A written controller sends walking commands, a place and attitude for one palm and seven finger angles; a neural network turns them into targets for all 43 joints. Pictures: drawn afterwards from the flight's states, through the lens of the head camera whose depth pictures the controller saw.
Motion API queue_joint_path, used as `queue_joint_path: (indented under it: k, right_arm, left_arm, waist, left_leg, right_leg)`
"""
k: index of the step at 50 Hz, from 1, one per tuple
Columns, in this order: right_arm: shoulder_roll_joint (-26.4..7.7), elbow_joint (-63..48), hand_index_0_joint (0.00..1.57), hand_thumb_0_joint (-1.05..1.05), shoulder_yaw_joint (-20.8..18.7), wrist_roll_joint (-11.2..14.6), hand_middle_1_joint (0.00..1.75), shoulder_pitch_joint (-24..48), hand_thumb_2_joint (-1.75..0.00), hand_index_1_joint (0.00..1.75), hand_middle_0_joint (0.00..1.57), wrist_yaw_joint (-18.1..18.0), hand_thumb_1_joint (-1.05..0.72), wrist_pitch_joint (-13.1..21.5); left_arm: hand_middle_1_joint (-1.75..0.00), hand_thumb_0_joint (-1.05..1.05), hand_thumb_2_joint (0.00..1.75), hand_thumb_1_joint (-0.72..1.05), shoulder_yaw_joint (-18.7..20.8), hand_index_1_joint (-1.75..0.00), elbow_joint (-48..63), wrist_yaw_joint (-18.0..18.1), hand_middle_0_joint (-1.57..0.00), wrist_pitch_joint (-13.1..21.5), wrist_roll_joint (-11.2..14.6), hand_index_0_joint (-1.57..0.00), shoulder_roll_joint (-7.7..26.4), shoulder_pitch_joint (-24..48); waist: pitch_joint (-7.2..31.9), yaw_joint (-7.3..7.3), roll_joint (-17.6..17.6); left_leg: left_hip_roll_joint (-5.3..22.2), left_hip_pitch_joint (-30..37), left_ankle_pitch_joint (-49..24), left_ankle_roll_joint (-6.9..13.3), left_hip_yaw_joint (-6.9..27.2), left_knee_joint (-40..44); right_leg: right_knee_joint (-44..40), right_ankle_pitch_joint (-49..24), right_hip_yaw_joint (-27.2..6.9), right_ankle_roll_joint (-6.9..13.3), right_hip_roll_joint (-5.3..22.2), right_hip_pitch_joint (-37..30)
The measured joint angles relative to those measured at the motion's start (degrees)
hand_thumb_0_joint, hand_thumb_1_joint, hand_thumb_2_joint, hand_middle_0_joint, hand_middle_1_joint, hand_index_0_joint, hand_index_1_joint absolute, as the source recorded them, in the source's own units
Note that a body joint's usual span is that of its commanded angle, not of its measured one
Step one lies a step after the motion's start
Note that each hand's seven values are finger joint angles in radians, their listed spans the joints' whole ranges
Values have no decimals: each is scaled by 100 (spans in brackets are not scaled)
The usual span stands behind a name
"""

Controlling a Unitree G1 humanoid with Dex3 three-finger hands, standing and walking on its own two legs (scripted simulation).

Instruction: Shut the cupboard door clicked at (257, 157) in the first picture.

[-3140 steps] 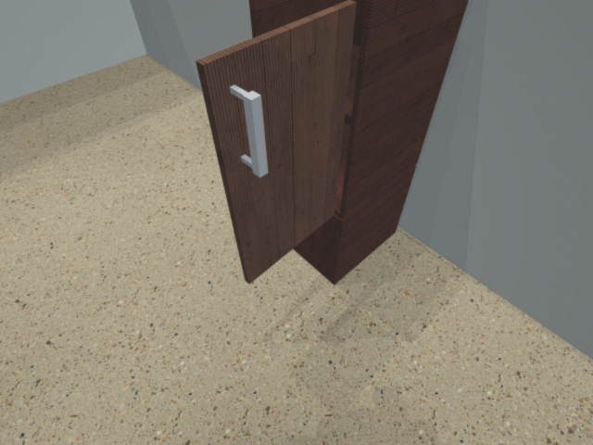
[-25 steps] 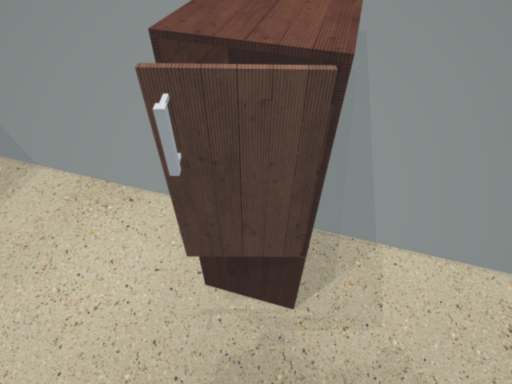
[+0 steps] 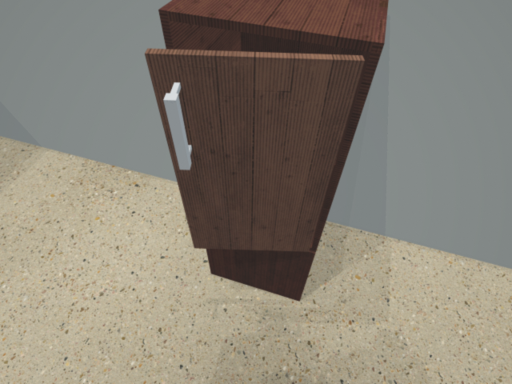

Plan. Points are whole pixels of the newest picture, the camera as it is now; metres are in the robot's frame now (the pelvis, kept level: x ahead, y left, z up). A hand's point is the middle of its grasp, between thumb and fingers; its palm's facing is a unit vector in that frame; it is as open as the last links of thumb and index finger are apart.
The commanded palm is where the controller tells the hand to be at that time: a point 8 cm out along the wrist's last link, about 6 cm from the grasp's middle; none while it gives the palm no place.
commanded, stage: look again from close up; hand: left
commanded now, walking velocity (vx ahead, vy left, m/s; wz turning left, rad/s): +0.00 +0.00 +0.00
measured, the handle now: (181, 128) +0.51 +0.17 +0.12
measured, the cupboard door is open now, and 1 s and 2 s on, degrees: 16 16 16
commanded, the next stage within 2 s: shuffle to correct the standing spot in 0.34 s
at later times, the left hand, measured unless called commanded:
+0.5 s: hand out of the picture -0.01 +0.23 -0.18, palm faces -0.01 -0.98 -0.22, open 7.4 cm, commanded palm none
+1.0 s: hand out of the picture -0.02 +0.16 -0.19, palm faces -0.02 -1.00 -0.09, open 7.4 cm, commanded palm none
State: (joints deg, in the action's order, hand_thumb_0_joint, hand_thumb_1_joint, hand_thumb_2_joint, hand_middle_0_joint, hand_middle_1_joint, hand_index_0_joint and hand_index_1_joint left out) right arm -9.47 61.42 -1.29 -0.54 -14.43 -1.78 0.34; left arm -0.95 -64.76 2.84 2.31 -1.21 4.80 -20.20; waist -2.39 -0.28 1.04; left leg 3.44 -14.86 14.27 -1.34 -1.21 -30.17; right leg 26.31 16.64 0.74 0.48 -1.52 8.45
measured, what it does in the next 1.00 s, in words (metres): stands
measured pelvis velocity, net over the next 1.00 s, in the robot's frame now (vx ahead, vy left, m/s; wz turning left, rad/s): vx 0.04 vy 0.01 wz -0.04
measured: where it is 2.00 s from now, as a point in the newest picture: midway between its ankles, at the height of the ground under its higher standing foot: outside the picture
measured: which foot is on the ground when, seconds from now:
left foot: down 0.00-1.00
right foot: down 0.00-0.90, up 0.92-1.00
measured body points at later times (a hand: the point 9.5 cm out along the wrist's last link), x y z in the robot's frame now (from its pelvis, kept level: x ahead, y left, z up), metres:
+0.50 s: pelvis -0.02 +0.04 +0.00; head -0.02 +0.05 +0.45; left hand -0.01 +0.28 -0.16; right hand +0.01 -0.20 -0.15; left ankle +0.02 +0.13 -0.74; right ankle -0.03 -0.12 -0.74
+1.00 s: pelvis +0.04 +0.01 -0.01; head +0.05 +0.03 +0.44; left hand -0.02 +0.21 -0.18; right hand +0.04 -0.22 -0.15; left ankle +0.02 +0.12 -0.74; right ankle -0.02 -0.10 -0.70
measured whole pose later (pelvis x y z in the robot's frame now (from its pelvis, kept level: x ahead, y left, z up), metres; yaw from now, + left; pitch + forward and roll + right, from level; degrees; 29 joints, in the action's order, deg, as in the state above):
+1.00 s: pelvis +0.04 +0.01 -0.01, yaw -2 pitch +0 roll +0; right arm -7.2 60.6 -1.0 -1.8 -18.0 -1.6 3.1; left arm 0.5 -63.6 0.1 -1.2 -2.1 8.0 -24.5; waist 0.8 -0.2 -3.3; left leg 2.8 -13.8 19.9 0.7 -5.5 -33.3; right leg 52.1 28.4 2.4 1.4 0.3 19.7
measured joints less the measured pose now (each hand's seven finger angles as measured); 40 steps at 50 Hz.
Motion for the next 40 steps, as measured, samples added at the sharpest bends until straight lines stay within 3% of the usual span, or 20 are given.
queue_joint_path:
  k: [9, 19, 25, 32, 40]
  right_arm:
    - [-4, -212, 20, 0, 30, -27, 30, -12, -90, 30, 20, 29, -94, 35]
    - [-27, -212, 20, 0, 99, -42, 30, -100, -90, 30, 20, 114, -93, 40]
    - [-30, -95, 20, 0, 118, -37, 30, -164, -90, 30, 20, 140, -91, 10]
    - [18, -39, 20, 0, 43, -81, 30, -299, -90, 30, 20, 149, -91, -115]
    - [-3, -5, 20, 0, -22, -84, 30, -451, -90, 30, 20, 123, -91, -111]
  left_arm:
    - [-30, 1, 90, 90, 37, -30, 293, -39, -20, -160, -26, -20, 424, 163]
    - [-30, 1, 90, 91, 49, -30, 516, -84, -20, -221, -24, -19, 712, 291]
    - [-30, 1, 90, 91, 24, -30, 469, -106, -20, -240, -19, -19, 707, 235]
    - [-30, 1, 90, 91, 55, -30, 409, -202, -20, -337, -93, -19, 609, -39]
    - [-30, 1, 90, 91, 113, -30, 339, -225, -20, -243, -51, -19, 426, -441]
  waist:
    - [305, 43, -121]
    - [280, 32, -198]
    - [244, 24, -215]
    - [311, 13, -227]
    - [368, 79, -147]
  left_leg:
    - [-262, 19, 85, 222, -139, -148]
    - [-406, -14, -145, 350, -211, 112]
    - [-433, 3, -239, 367, -216, 226]
    - [-365, -92, -140, 332, -221, 105]
    - [-146, -327, 490, 271, -83, -514]
  right_leg:
    - [360, 205, -114, -193, 276, 86]
    - [221, 29, -174, -296, 419, 181]
    - [147, -43, -176, -304, 444, 181]
    - [429, 298, -162, -52, 381, 350]
    - [479, 307, -47, -81, 161, 329]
